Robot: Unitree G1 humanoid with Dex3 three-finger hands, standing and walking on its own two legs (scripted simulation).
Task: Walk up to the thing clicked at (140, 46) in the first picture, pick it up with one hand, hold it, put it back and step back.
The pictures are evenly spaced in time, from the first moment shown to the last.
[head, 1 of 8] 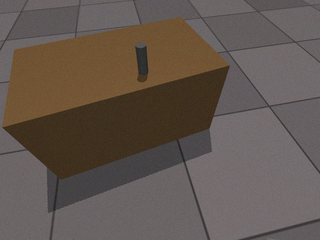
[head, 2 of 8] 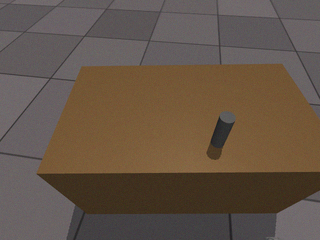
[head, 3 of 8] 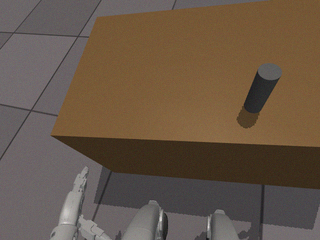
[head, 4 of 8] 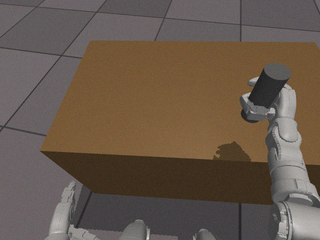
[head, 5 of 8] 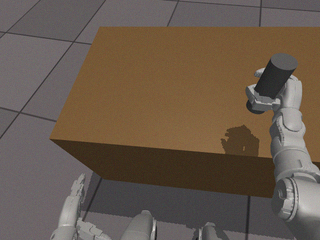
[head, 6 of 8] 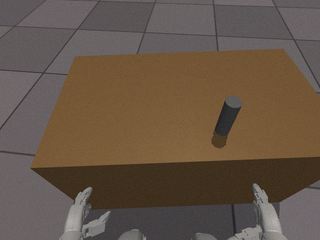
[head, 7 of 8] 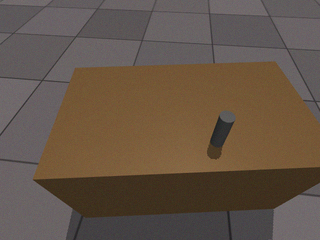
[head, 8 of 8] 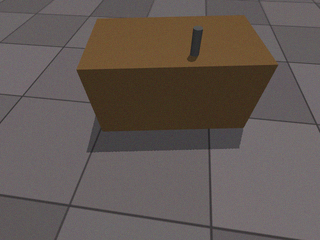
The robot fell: no
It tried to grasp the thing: yes
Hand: right
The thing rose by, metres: 0.24
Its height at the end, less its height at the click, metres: +0.00
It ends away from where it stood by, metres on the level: 0.01
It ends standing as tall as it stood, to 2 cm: yes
